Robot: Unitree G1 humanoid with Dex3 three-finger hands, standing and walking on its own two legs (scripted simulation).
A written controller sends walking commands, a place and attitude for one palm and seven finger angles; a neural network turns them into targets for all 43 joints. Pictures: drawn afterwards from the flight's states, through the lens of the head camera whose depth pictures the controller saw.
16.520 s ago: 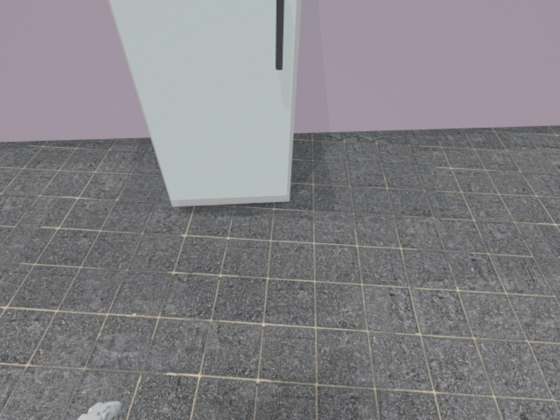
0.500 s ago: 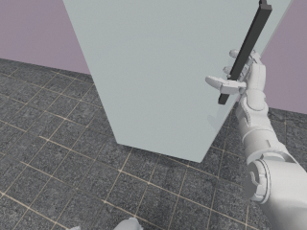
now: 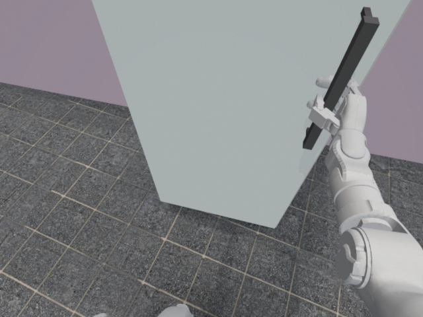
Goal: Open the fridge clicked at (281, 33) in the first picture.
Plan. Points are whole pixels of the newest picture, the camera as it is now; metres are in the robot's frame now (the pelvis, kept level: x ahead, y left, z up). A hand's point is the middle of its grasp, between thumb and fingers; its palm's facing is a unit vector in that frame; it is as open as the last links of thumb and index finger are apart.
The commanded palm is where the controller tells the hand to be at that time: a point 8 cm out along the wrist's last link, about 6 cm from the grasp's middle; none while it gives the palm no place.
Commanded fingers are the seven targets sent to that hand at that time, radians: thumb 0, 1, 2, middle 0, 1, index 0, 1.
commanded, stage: grip the handle and tug to test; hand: right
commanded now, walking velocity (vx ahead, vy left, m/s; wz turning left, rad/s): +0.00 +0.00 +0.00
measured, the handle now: (331, 91) +0.54 -0.13 +0.14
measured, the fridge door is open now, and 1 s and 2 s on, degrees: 0 12 46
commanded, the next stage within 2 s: pull the door a little, standing still in 0.58 s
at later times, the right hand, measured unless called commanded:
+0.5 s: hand (315, 117) +0.47 -0.10 +0.13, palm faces +0.08 +1.00 +0.00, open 5.5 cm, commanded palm +0.42 -0.16 +0.13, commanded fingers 0.00 -0.90 -0.90 0.45 1.40 0.45 1.40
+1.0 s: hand (304, 151) +0.39 -0.08 +0.13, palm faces +0.05 +1.00 +0.02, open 5.7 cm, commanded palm +0.36 -0.13 +0.13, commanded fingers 0.00 -0.90 -0.90 0.45 1.40 0.45 1.40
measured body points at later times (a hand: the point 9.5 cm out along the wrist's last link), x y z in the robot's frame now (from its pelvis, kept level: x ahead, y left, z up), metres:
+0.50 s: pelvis +0.02 +0.00 +0.01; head +0.06 +0.01 +0.46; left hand +0.06 +0.26 -0.11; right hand +0.46 -0.16 +0.13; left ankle +0.03 +0.11 -0.71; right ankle -0.01 -0.13 -0.71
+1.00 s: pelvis +0.00 +0.00 +0.01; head +0.00 +0.01 +0.46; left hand +0.13 +0.24 -0.09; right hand +0.38 -0.14 +0.13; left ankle +0.03 +0.11 -0.71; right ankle -0.01 -0.13 -0.71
